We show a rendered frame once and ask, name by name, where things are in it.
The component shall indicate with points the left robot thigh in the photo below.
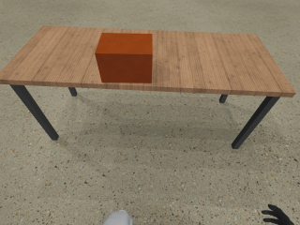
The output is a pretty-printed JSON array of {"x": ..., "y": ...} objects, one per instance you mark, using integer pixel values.
[{"x": 118, "y": 218}]

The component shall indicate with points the carton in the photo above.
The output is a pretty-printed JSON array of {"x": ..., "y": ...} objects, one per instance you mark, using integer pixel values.
[{"x": 125, "y": 57}]

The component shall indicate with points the table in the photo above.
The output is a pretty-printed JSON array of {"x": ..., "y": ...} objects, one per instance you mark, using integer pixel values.
[{"x": 182, "y": 62}]

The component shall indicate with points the right robot hand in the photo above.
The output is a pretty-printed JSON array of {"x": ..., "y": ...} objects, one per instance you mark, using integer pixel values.
[{"x": 283, "y": 219}]

